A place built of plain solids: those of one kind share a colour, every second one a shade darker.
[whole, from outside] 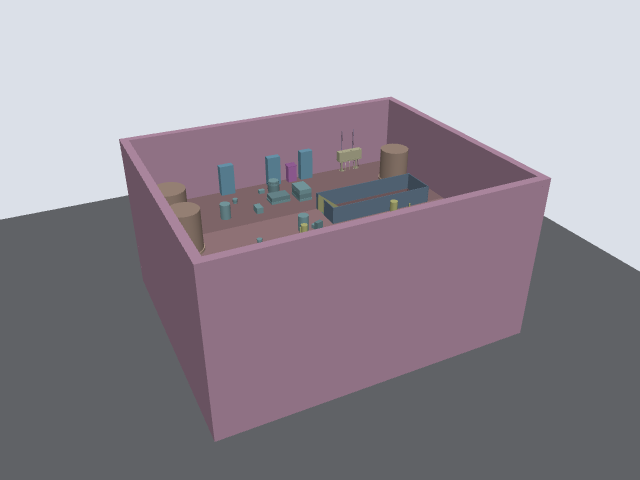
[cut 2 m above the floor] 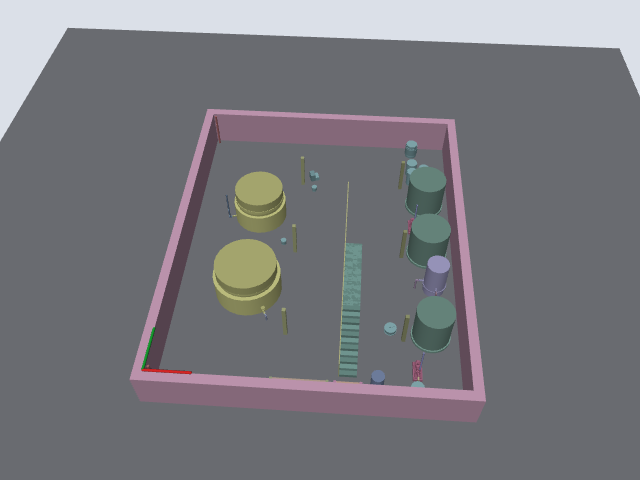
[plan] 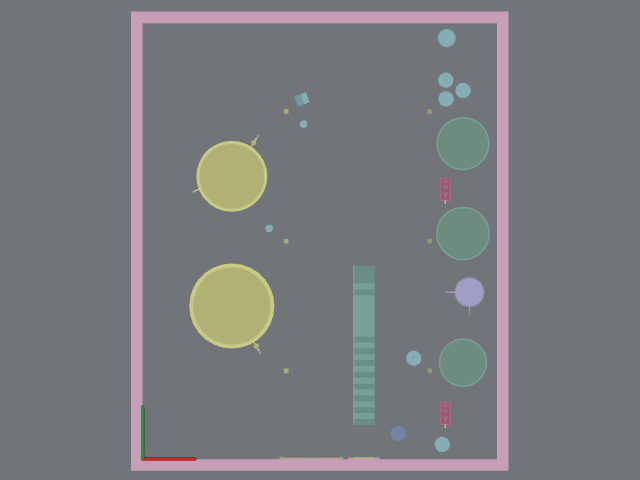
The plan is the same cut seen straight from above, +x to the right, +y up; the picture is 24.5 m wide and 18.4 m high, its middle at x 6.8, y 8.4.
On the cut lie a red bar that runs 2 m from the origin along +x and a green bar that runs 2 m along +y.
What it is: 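The still house of a malt distillery; one whitewashed hall 13.6 x 16.7 m, 9.4 m high, 2 copper pot stills in a row, an operating floor 5.15 m up, one steep steel stair free in the room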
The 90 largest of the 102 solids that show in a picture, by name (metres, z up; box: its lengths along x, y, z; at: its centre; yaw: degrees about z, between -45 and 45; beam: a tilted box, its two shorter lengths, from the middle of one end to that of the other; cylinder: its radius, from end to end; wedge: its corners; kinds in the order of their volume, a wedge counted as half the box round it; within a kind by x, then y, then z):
{
 "wall_1": {"box": [0.45, 17.61, 9.41], "at": [-0.23, 8.36, 4.66]},
 "wall_2": {"box": [14.48, 0.45, 9.41], "at": [6.79, -0.23, 4.66]},
 "wall_3": {"box": [14.48, 0.45, 9.41], "at": [6.79, 16.93, 4.66]},
 "wall_4": {"box": [0.45, 17.61, 9.41], "at": [13.8, 8.36, 4.66]},
 "upper_floor_1": {"box": [7.01, 16.73, 0.3], "at": [3.5, 8.36, 5.0]},
 "upper_floor_2": {"box": [2.04, 1.22, 0.3], "at": [8.01, 0.6, 5.0]},
 "upper_floor_3": {"box": [2.04, 9.31, 0.3], "at": [8.01, 12.07, 5.0]},
 "upper_floor_4": {"box": [4.57, 16.73, 0.3], "at": [11.3, 8.36, 5.0]},
 "still_1": {"cylinder": 1.63, "from": [3.42, 5.87, -0.05], "to": [3.42, 5.87, 1.24]},
 "still_2": {"cylinder": 1.44, "from": [3.42, 5.87, 1.24], "to": [3.42, 5.87, 1.39]},
 "still_3": {"cylinder": 1.48, "from": [3.42, 5.87, 1.39], "to": [3.42, 5.87, 1.5]},
 "still_4": {"cylinder": 1.48, "from": [3.42, 5.87, 1.5], "to": [3.42, 5.87, 3.8]},
 "still_5": {"cylinder": 0.19, "from": [3.42, 5.87, 6.95], "to": [3.42, 5.87, 7.79]},
 "still_6": {"cylinder": 1.36, "from": [3.42, 10.84, -0.05], "to": [3.42, 10.84, 1.13]},
 "still_7": {"cylinder": 1.21, "from": [3.42, 10.84, 1.12], "to": [3.42, 10.84, 1.31]},
 "still_8": {"cylinder": 1.26, "from": [3.42, 10.84, 1.31], "to": [3.42, 10.84, 1.5]},
 "still_9": {"cylinder": 1.25, "from": [3.42, 10.84, 1.5], "to": [3.42, 10.84, 3.8]},
 "still_10": {"cylinder": 0.16, "from": [3.42, 10.84, 6.95], "to": [3.42, 10.84, 7.65]},
 "stair_steps_1": {"box": [0.83, 0.68, 0.23], "at": [8.48, 1.65, 0.07]},
 "stair_steps_2": {"box": [0.83, 0.68, 0.42], "at": [8.48, 1.88, 0.16]},
 "stair_steps_3": {"box": [0.83, 0.68, 0.6], "at": [8.48, 2.1, 0.25]},
 "stair_steps_4": {"box": [0.83, 0.68, 0.79], "at": [8.48, 2.33, 0.34]},
 "stair_steps_5": {"box": [0.83, 0.68, 0.97], "at": [8.48, 2.55, 0.43]},
 "stair_steps_6": {"box": [0.83, 0.68, 1.15], "at": [8.48, 2.78, 0.53]},
 "stair_steps_7": {"box": [0.83, 0.68, 1.34], "at": [8.48, 3.0, 0.62]},
 "stair_steps_8": {"box": [0.83, 0.68, 1.52], "at": [8.48, 3.23, 0.71]},
 "stair_steps_9": {"box": [0.83, 0.68, 1.71], "at": [8.48, 3.46, 0.8]},
 "stair_steps_10": {"box": [0.83, 0.68, 1.89], "at": [8.48, 3.68, 0.9]},
 "stair_steps_11": {"box": [0.83, 0.68, 2.07], "at": [8.48, 3.91, 0.99]},
 "stair_steps_12": {"box": [0.83, 0.68, 2.26], "at": [8.48, 4.13, 1.08]},
 "stair_steps_13": {"box": [0.83, 0.68, 2.44], "at": [8.48, 4.36, 1.17]},
 "stair_steps_14": {"box": [0.83, 0.68, 2.63], "at": [8.48, 4.59, 1.26]},
 "stair_steps_15": {"box": [0.83, 0.68, 2.81], "at": [8.48, 4.81, 1.35]},
 "stair_steps_16": {"box": [0.83, 0.68, 2.99], "at": [8.48, 5.04, 1.45]},
 "stair_steps_17": {"box": [0.83, 0.68, 3.36], "at": [8.48, 5.49, 1.63]},
 "stair_steps_18": {"box": [0.83, 0.68, 3.55], "at": [8.48, 5.72, 1.72]},
 "stair_steps_19": {"box": [0.83, 0.68, 3.73], "at": [8.48, 5.94, 1.81]},
 "stair_steps_20": {"box": [0.83, 0.68, 3.91], "at": [8.48, 6.17, 1.91]},
 "stair_steps_21": {"box": [0.83, 0.68, 4.1], "at": [8.48, 6.39, 2.0]},
 "stair_steps_22": {"box": [0.83, 0.68, 4.28], "at": [8.48, 6.62, 2.09]},
 "stair_steps_23": {"box": [0.83, 0.68, 4.47], "at": [8.48, 6.85, 2.18]},
 "stair_steps_24": {"box": [0.83, 0.68, 4.65], "at": [8.48, 7.07, 2.27]},
 "stair_steps_25": {"box": [0.83, 0.44, 4.83], "at": [8.48, 7.18, 2.37]},
 "stair_steps_26": {"box": [0.83, 0.23, 5.02], "at": [8.48, 7.3, 2.46]},
 "receiver_1": {"cylinder": 0.93, "from": [12.28, 3.7, -0.05], "to": [12.28, 3.7, 0.14]},
 "receiver_2": {"cylinder": 0.87, "from": [12.28, 3.7, 0.14], "to": [12.28, 3.7, 2.37]},
 "receiver_3": {"cylinder": 1.03, "from": [12.28, 8.65, -0.05], "to": [12.28, 8.65, 0.14]},
 "receiver_4": {"cylinder": 0.97, "from": [12.28, 8.65, 0.14], "to": [12.28, 8.65, 2.37]},
 "receiver_5": {"cylinder": 1.02, "from": [12.28, 12.09, -0.05], "to": [12.28, 12.09, 0.14]},
 "receiver_6": {"cylinder": 0.96, "from": [12.28, 12.09, 0.14], "to": [12.28, 12.09, 2.52]},
 "charger_1": {"cylinder": 0.85, "from": [7.78, 15.51, 5.29], "to": [7.78, 15.51, 7.49]},
 "charger_2": {"cylinder": 0.86, "from": [10.75, 1.2, 5.29], "to": [10.75, 1.2, 7.16]},
 "charger_3": {"cylinder": 0.92, "from": [10.76, 15.51, 5.29], "to": [10.76, 15.51, 7.35]},
 "condenser_1": {"cylinder": 0.52, "from": [12.53, 6.4, -0.05], "to": [12.53, 6.4, 0.45]},
 "condenser_2": {"cylinder": 0.53, "from": [12.53, 6.4, 0.5], "to": [12.53, 6.4, 3.55]},
 "piece_1": {"cylinder": 0.29, "from": [7.11, 9.2, 5.1], "to": [7.11, 9.2, 6.03]},
 "piece_2": {"box": [0.59, 0.39, 0.41], "at": [10.19, 10.64, 5.31]},
 "piece_3": {"cylinder": 0.29, "from": [10.3, 12.58, 5.1], "to": [10.3, 12.58, 6.03]},
 "piece_4": {"box": [1.2, 0.8, 0.19], "at": [10.85, 7.59, 5.2]},
 "piece_5": {"box": [1.16, 0.77, 0.31], "at": [10.85, 7.59, 5.45]},
 "piece_6": {"box": [1.16, 0.77, 0.28], "at": [10.85, 7.59, 5.74]},
 "piece_7": {"box": [0.8, 1.2, 0.19], "at": [11.01, 9.03, 5.2]},
 "piece_8": {"box": [0.77, 1.16, 0.27], "at": [11.01, 9.03, 5.43]},
 "piece_9": {"cylinder": 0.29, "from": [11.49, 0.56, -0.05], "to": [11.49, 0.56, 0.88]},
 "piece_10": {"cylinder": 0.29, "from": [11.62, 14.53, -0.05], "to": [11.62, 14.53, 0.88]},
 "piece_11": {"cylinder": 0.29, "from": [11.63, 13.81, -0.05], "to": [11.63, 13.81, 0.88]},
 "piece_12": {"cylinder": 0.35, "from": [11.66, 16.14, 0.24], "to": [11.66, 16.14, 0.64]},
 "piece_13": {"cylinder": 0.35, "from": [12.03, 8.92, 5.39], "to": [12.03, 8.92, 5.79]},
 "piece_14": {"cylinder": 0.29, "from": [12.29, 14.13, -0.05], "to": [12.29, 14.13, 0.88]},
 "cabinet_1": {"box": [0.42, 0.81, 1.9], "at": [13.31, 6.19, 6.05]},
 "cabinet_2": {"box": [0.42, 0.83, 1.9], "at": [13.31, 8.4, 6.05]},
 "cabinet_3": {"box": [0.42, 0.86, 1.9], "at": [13.31, 11.44, 6.05]},
 "stair_rail_1": {"wedge": [[8.07, 1.31, -0.05], [8.07, 1.31, 1.15], [8.07, 7.43, 4.93], [8.07, 7.43, 6.14], [8.11, 1.31, -0.05], [8.11, 1.31, 1.15], [8.11, 7.43, 4.93], [8.11, 7.43, 6.14]]},
 "stair_rail_2": {"wedge": [[8.86, 4.93, 2.89], [8.86, 4.93, 4.1], [8.86, 7.43, 4.93], [8.86, 7.43, 6.14], [8.9, 4.93, 2.89], [8.9, 4.93, 4.1], [8.9, 7.43, 4.93], [8.9, 7.43, 6.14]]},
 "column_1": {"box": [0.18, 0.18, 4.54], "at": [5.5, 3.38, 2.22]},
 "column_2": {"box": [0.18, 0.18, 4.54], "at": [5.5, 8.36, 2.22]},
 "column_3": {"box": [0.18, 0.18, 4.54], "at": [5.5, 13.32, 2.22]},
 "column_4": {"box": [0.18, 0.18, 4.54], "at": [11.0, 3.38, 2.22]},
 "column_5": {"box": [0.18, 0.18, 4.54], "at": [11.0, 8.36, 2.22]},
 "column_6": {"box": [0.18, 0.18, 4.54], "at": [11.0, 13.32, 2.22]},
 "well_rail_1": {"box": [0.04, 6.34, 1.05], "at": [6.96, 4.31, 5.63]},
 "well_rail_2": {"box": [2.16, 0.04, 1.05], "at": [8.01, 1.18, 5.63]},
 "well_rail_3": {"box": [0.04, 6.34, 1.05], "at": [9.05, 4.31, 5.63]},
 "loading_door_leaves_1": {"box": [2.2, 0.07, 2.75], "at": [6.47, 0.01, 1.32]},
 "safe_1": {"box": [0.39, 1.64, 0.56], "at": [13.25, 3.05, 6.21]},
 "foot_1": {"cylinder": 0.29, "from": [9.8, 0.99, -0.05], "to": [9.8, 0.99, 0.88]},
 "desk_1": {"box": [0.4, 0.56, 1.08], "at": [13.29, 7.19, 5.64]},
 "pump_1": {"box": [0.42, 0.9, 0.19], "at": [11.6, 1.75, 0.05]},
 "pump_2": {"box": [0.42, 0.9, 0.18], "at": [11.6, 10.34, 0.04]},
 "riser_1": {"cylinder": 0.06, "from": [0.16, 16.49, -0.05], "to": [0.16, 16.49, 8.96]}
}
